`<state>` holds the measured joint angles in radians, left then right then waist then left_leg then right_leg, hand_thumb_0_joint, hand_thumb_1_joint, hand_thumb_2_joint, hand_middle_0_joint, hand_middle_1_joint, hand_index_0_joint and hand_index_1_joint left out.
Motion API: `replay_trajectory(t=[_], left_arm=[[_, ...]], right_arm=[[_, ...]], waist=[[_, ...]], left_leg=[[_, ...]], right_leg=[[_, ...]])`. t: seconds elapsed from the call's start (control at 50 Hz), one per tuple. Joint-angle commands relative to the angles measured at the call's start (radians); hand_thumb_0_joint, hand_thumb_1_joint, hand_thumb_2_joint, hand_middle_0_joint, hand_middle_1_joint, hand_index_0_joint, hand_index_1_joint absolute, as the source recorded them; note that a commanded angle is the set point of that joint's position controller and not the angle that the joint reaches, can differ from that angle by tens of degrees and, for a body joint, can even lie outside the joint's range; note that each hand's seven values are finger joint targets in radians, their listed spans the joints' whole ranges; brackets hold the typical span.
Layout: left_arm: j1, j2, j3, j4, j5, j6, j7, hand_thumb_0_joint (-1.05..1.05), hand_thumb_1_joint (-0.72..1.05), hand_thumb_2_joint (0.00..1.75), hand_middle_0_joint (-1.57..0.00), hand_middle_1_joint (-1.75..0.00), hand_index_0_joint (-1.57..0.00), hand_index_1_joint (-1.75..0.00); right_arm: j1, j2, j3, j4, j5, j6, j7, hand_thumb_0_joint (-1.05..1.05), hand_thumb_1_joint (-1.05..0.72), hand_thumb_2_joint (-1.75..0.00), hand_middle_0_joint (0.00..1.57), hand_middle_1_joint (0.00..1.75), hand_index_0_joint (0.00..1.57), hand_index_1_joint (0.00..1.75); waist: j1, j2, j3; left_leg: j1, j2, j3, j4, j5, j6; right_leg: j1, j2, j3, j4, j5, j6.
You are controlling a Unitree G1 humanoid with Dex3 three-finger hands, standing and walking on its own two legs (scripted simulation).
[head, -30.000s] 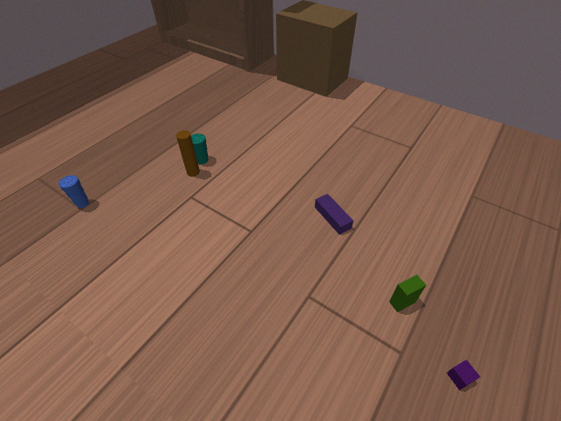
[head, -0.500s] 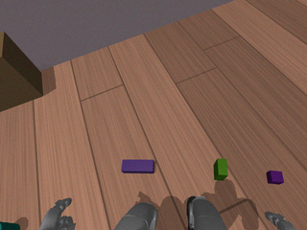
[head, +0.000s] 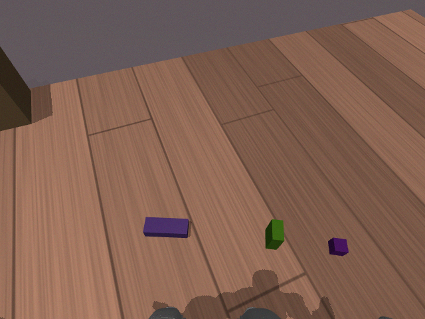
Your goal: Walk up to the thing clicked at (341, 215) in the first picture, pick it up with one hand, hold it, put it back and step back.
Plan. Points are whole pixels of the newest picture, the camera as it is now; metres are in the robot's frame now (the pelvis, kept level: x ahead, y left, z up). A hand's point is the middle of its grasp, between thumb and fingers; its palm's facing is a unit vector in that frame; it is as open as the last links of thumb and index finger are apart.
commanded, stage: walk up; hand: left
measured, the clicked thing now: (166, 227) +0.52 +0.21 -0.73
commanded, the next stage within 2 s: stand in 0.78 s
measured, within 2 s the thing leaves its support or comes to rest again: neither
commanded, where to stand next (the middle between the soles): +0.14 -0.02 m, yaw -1 degrees
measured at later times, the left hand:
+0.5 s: hand out of the picture +0.08 +0.26 -0.13, palm faces -0.04 -0.94 -0.35, open 7.4 cm
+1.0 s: hand out of the picture +0.07 +0.26 -0.13, palm faces -0.06 -0.94 -0.34, open 7.4 cm
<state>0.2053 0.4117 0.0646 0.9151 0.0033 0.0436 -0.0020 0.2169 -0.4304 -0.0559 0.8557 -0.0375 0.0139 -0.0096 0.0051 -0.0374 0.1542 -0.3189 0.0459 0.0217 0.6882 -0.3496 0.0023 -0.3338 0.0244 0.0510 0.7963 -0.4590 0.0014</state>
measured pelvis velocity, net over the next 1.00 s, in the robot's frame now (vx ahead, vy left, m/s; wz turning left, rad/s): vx -0.02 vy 0.01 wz -0.03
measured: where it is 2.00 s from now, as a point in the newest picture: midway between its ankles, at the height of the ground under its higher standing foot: outside the picture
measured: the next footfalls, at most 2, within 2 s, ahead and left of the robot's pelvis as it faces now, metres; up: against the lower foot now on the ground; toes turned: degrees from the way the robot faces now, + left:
right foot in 0.02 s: +0.03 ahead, -0.13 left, +0.00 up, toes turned +1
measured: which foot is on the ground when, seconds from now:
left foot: down 0.00-1.00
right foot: up 0.00-0.00, down 0.02-1.00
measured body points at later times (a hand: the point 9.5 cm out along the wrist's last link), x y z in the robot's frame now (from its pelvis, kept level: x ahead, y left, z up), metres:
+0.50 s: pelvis -0.03 +0.01 +0.02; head -0.03 +0.01 +0.47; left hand +0.08 +0.31 -0.10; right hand +0.03 -0.29 -0.11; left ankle +0.00 +0.13 -0.72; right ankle -0.01 -0.13 -0.72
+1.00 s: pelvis -0.02 +0.01 +0.02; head -0.01 +0.01 +0.47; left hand +0.08 +0.31 -0.11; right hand +0.07 -0.29 -0.10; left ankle +0.00 +0.13 -0.72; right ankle -0.01 -0.13 -0.72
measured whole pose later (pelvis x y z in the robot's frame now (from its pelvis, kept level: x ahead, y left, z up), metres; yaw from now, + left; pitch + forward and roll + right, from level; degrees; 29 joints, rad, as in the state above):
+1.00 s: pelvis -0.02 +0.01 +0.02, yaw -2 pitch -3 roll +0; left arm 0.09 0.35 -0.01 1.14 0.01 -0.02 -0.01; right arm 0.07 -0.35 0.00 1.12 -0.01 -0.01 0.01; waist -0.01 0.00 0.06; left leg -0.14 0.02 0.01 0.36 -0.18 -0.01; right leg -0.13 -0.01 0.05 0.37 -0.19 0.03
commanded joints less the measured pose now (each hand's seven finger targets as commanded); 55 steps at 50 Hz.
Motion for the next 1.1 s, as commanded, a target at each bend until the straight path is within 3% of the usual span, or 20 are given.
replay_trajectory(t=[0.0,0.02,0.04,0.06,0.08,0.1,0.12,0.14,0.16,0.18,0.2,0.22,0.24,0.28,0.36,0.58,0.8,0.86,0.92,1.08], left_arm=[[0.022,0.171,0.039,-0.038,0.023,-0.076,0.022,0.0,0.9,0.9,-0.2,-0.3,-0.2,-0.3],[0.022,0.217,0.047,-0.039,0.031,-0.089,0.026,0.0,0.9,0.9,-0.2,-0.3,-0.2,-0.3],[-0.032,0.247,0.043,-0.052,0.038,-0.094,0.028,0.0,0.9,0.9,-0.2,-0.3,-0.2,-0.3],[-0.053,0.303,0.048,-0.062,0.031,-0.091,0.025,0.0,0.9,0.9,-0.2,-0.3,-0.2,-0.3],[-0.092,0.26,0.039,-0.061,0.021,-0.086,0.022,0.0,0.9,0.9,-0.2,-0.3,-0.2,-0.3],[-0.109,0.212,0.024,-0.059,0.012,-0.085,0.017,0.0,0.9,0.9,-0.2,-0.3,-0.2,-0.3],[-0.123,0.195,0.015,-0.059,0.011,-0.087,0.018,0.0,0.9,0.9,-0.2,-0.3,-0.2,-0.3],[-0.128,0.188,0.014,-0.051,0.006,-0.088,0.019,0.0,0.9,0.9,-0.2,-0.3,-0.2,-0.3],[-0.122,0.172,0.012,-0.049,0.0,-0.086,0.017,0.0,0.9,0.9,-0.2,-0.3,-0.2,-0.3],[-0.097,0.161,0.007,-0.044,-0.004,-0.083,0.013,0.0,0.9,0.9,-0.2,-0.3,-0.2,-0.3],[-0.057,0.149,0.001,-0.028,-0.005,-0.078,0.01,0.0,0.9,0.9,-0.2,-0.3,-0.2,-0.3],[-0.052,0.164,0.005,0.0,-0.003,-0.075,0.009,0.0,0.9,0.9,-0.2,-0.3,-0.2,-0.3],[-0.083,0.164,0.003,0.009,0.006,-0.077,0.007,0.0,0.9,0.9,-0.2,-0.3,-0.2,-0.3],[-0.141,0.175,0.007,0.009,0.009,-0.078,0.002,0.0,0.9,0.9,-0.2,-0.3,-0.2,-0.3],[-0.117,0.145,-0.001,0.053,0.003,-0.075,-0.005,0.0,0.9,0.9,-0.2,-0.3,-0.2,-0.3],[-0.163,0.145,-0.014,0.116,0.0,-0.08,-0.005,0.0,0.9,0.9,-0.2,-0.3,-0.2,-0.3],[-0.153,0.154,-0.027,0.16,0.0,-0.083,0.004,0.0,0.9,0.9,-0.2,-0.3,-0.2,-0.3],[-0.152,0.152,-0.03,0.169,-0.001,-0.079,0.005,0.0,0.9,0.9,-0.2,-0.3,-0.2,-0.3],[-0.153,0.15,-0.03,0.166,0.001,-0.082,0.006,0.0,0.9,0.9,-0.2,-0.3,-0.2,-0.3],[-0.165,0.155,-0.029,0.164,0.003,-0.081,0.007,0.0,0.9,0.9,-0.2,-0.3,-0.2,-0.3]], right_arm=[[0.045,-0.165,-0.042,-0.053,0.023,0.003,-0.003,0.0,-0.9,-0.9,0.2,0.3,0.2,0.3],[0.055,-0.109,-0.018,-0.066,0.033,-0.003,-0.001,0.0,-0.9,-0.9,0.2,0.3,0.2,0.3],[0.004,-0.092,-0.005,-0.086,0.033,-0.005,-0.004,0.0,-0.9,-0.9,0.2,0.3,0.2,0.3],[-0.016,-0.15,-0.027,-0.062,0.028,-0.004,-0.019,0.0,-0.9,-0.9,0.2,0.3,0.2,0.3],[-0.003,-0.165,-0.041,-0.035,0.027,-0.009,-0.017,0.0,-0.9,-0.9,0.2,0.3,0.2,0.3],[-0.023,-0.168,-0.041,-0.024,0.037,-0.017,-0.008,0.0,-0.9,-0.9,0.2,0.3,0.2,0.3],[-0.027,-0.156,-0.034,-0.014,0.043,-0.026,-0.003,0.0,-0.9,-0.9,0.2,0.3,0.2,0.3],[-0.014,-0.144,-0.03,0.003,0.044,-0.033,-0.001,0.0,-0.9,-0.9,0.2,0.3,0.2,0.3],[-0.013,-0.157,-0.034,0.012,0.034,-0.038,-0.002,0.0,-0.9,-0.9,0.2,0.3,0.2,0.3],[-0.034,-0.176,-0.034,0.009,0.024,-0.043,-0.005,0.0,-0.9,-0.9,0.2,0.3,0.2,0.3],[-0.085,-0.187,-0.029,0.002,0.02,-0.049,-0.006,0.0,-0.9,-0.9,0.2,0.3,0.2,0.3],[-0.116,-0.184,-0.027,0.015,0.03,-0.048,0.001,0.0,-0.9,-0.9,0.2,0.3,0.2,0.3],[-0.131,-0.165,-0.021,0.029,0.027,-0.043,0.008,0.0,-0.9,-0.9,0.2,0.3,0.2,0.3],[-0.115,-0.155,-0.013,0.059,0.02,-0.044,0.013,0.0,-0.9,-0.9,0.2,0.3,0.2,0.3],[-0.136,-0.156,-0.007,0.099,0.016,-0.057,0.018,0.0,-0.9,-0.9,0.2,0.3,0.2,0.3],[-0.144,-0.133,0.001,0.17,0.02,-0.067,0.013,0.0,-0.9,-0.9,0.2,0.3,0.2,0.3],[-0.153,-0.143,0.003,0.205,0.031,-0.057,0.005,0.0,-0.9,-0.9,0.2,0.3,0.2,0.3],[-0.161,-0.135,0.006,0.213,0.033,-0.051,0.006,0.0,-0.9,-0.9,0.2,0.3,0.2,0.3],[-0.17,-0.141,0.006,0.213,0.031,-0.05,0.007,0.0,-0.9,-0.9,0.2,0.3,0.2,0.3],[-0.185,-0.131,0.007,0.215,0.029,-0.044,0.011,0.0,-0.9,-0.9,0.2,0.3,0.2,0.3]], waist=[[-0.011,0.131,-0.266],[-0.014,-0.013,-0.266],[-0.017,-0.084,-0.216],[0.005,-0.119,-0.215],[-0.033,-0.099,-0.167],[-0.043,-0.071,-0.145],[-0.055,-0.072,-0.154],[-0.056,-0.083,-0.181],[-0.046,-0.062,-0.202],[-0.025,-0.024,-0.218],[0.005,-0.003,-0.216],[0.02,-0.031,-0.178],[0.01,-0.046,-0.133],[-0.01,-0.022,-0.089],[0.011,0.043,-0.078],[-0.002,0.057,-0.152],[-0.017,0.059,-0.223],[-0.016,0.049,-0.187],[-0.016,0.042,-0.205],[-0.02,0.029,-0.161]], left_leg=[[0.145,0.101,-0.104,0.113,0.397,0.12],[-0.041,0.06,-0.101,0.165,0.165,0.075],[-0.189,-0.015,-0.041,0.13,-0.177,0.032],[-0.036,0.011,-0.09,0.187,-0.276,0.026],[0.064,0.023,-0.103,0.168,-0.216,0.028],[0.103,0.005,-0.08,0.069,-0.164,0.034],[0.087,-0.007,-0.054,-0.049,-0.01,0.034],[0.153,0.007,-0.066,-0.134,0.189,0.033],[0.207,0.03,-0.101,-0.169,0.311,0.047],[0.227,0.074,-0.156,-0.2,0.352,0.071],[0.193,0.12,-0.216,-0.22,0.24,0.097],[0.08,0.123,-0.209,-0.22,0.074,0.098],[0.039,0.092,-0.18,-0.235,-0.015,0.073],[0.055,0.038,-0.129,-0.275,-0.065,0.044],[0.009,0.074,-0.188,-0.371,-0.176,0.049],[0.105,0.073,-0.135,-0.395,0.027,0.024],[0.239,0.086,-0.099,-0.362,0.348,0.019],[0.225,0.082,-0.102,-0.381,0.29,0.014],[0.244,0.086,-0.099,-0.377,0.327,0.015],[0.224,0.079,-0.098,-0.406,0.203,0.01]], right_leg=[[0.214,-0.034,0.004,-0.469,0.285,-0.032],[0.327,-0.162,0.231,-0.412,0.459,-0.066],[0.313,-0.322,0.422,-0.401,0.475,-0.173],[0.123,-0.4,0.472,-0.362,0.562,-0.272],[0.011,-0.358,0.385,-0.343,0.537,-0.259],[-0.004,-0.276,0.249,-0.334,0.526,-0.195],[0.063,-0.214,0.157,-0.313,0.541,-0.134],[0.05,-0.187,0.119,-0.282,0.539,-0.095],[0.029,-0.151,0.098,-0.244,0.502,-0.069],[0.015,-0.121,0.086,-0.219,0.446,-0.053],[0.015,-0.095,0.076,-0.257,0.305,-0.041],[0.074,-0.098,0.08,-0.33,0.128,-0.05],[0.079,-0.117,0.114,-0.395,0.043,-0.058],[0.02,-0.139,0.161,-0.419,-0.023,-0.067],[0.068,-0.095,0.103,-0.419,0.015,-0.056],[0.149,-0.112,0.092,-0.455,0.241,-0.035],[0.203,-0.137,0.074,-0.461,0.477,-0.017],[0.182,-0.131,0.072,-0.48,0.415,-0.012],[0.2,-0.137,0.07,-0.481,0.457,-0.012],[0.161,-0.136,0.08,-0.522,0.338,-0.01]])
